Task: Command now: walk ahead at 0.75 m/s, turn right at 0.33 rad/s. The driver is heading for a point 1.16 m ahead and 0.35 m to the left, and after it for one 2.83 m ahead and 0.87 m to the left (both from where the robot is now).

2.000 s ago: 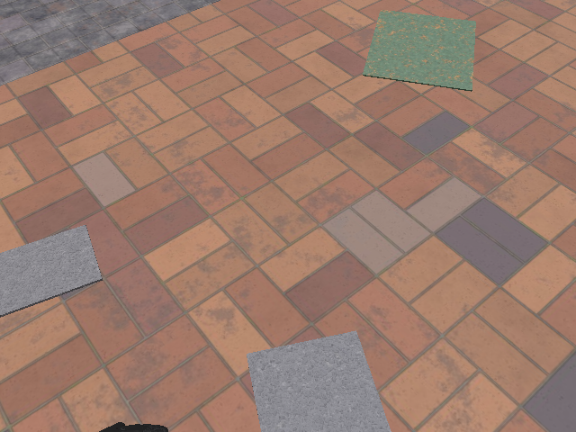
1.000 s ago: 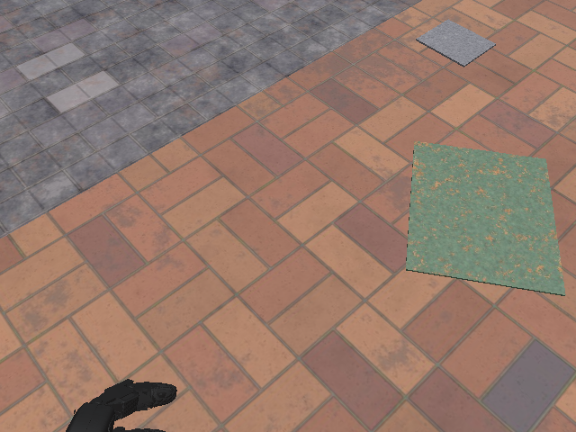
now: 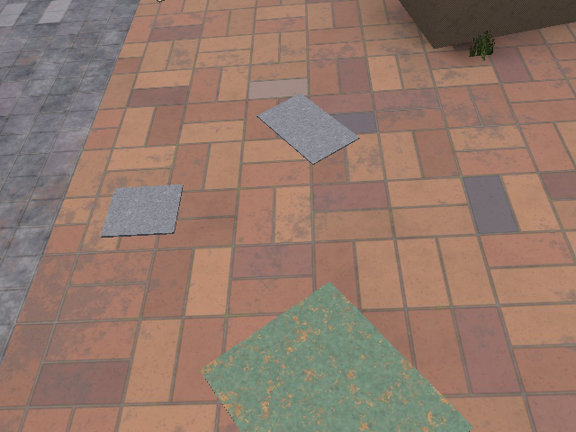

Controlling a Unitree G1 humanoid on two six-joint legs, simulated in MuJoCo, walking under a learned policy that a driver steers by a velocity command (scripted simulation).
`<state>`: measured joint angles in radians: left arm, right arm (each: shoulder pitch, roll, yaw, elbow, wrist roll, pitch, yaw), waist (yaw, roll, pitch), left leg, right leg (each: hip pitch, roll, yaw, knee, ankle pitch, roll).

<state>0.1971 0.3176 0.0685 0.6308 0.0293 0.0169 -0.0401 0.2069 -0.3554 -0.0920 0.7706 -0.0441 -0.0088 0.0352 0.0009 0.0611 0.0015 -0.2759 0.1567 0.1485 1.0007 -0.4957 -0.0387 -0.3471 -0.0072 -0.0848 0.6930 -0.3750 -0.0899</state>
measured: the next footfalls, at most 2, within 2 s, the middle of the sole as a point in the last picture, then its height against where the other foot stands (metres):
left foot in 0.38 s outside the picture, level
right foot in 0.84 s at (289, 270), level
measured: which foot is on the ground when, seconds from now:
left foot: up 0.00-0.36, down 0.38-0.84, up 0.86-1.00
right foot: down 0.00-0.40, up 0.42-0.82, down 0.84-1.00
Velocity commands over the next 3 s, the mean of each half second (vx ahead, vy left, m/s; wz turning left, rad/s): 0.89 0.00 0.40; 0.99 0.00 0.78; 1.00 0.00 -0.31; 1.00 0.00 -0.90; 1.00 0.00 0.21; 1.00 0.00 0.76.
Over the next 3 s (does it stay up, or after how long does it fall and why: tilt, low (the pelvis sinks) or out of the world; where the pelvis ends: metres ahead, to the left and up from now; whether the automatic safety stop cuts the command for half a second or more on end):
stays up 2.55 0.82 -0.03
